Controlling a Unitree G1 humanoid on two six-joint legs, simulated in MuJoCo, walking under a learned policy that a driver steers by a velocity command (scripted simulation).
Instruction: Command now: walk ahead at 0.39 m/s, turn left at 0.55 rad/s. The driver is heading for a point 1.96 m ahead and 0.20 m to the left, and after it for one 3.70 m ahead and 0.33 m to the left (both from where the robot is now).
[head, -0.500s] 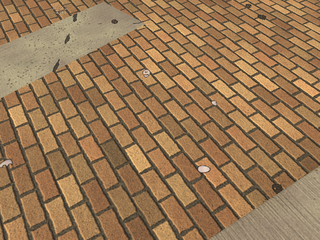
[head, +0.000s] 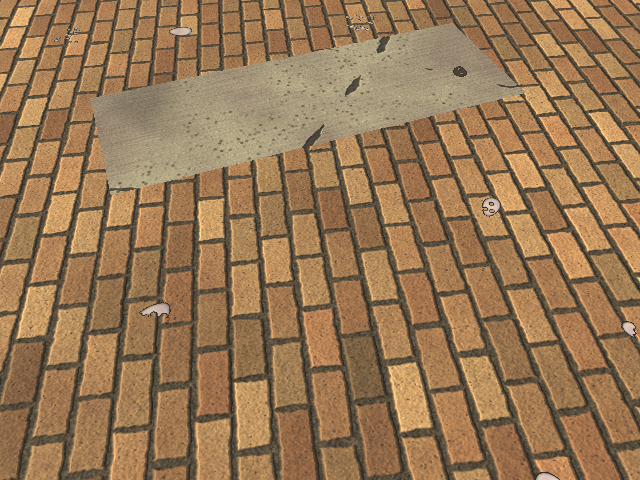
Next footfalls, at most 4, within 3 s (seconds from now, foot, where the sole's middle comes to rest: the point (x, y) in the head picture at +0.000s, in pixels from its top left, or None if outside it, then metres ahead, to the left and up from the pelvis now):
0.28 left None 0.33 0.20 -0.92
0.68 right None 0.45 -0.02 -0.92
1.06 left None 0.38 0.19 -0.92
1.52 right None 0.44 -0.07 -0.92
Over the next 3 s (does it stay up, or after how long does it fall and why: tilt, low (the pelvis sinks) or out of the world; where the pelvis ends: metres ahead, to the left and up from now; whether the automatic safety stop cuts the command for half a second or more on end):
stays up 0.52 0.06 -0.14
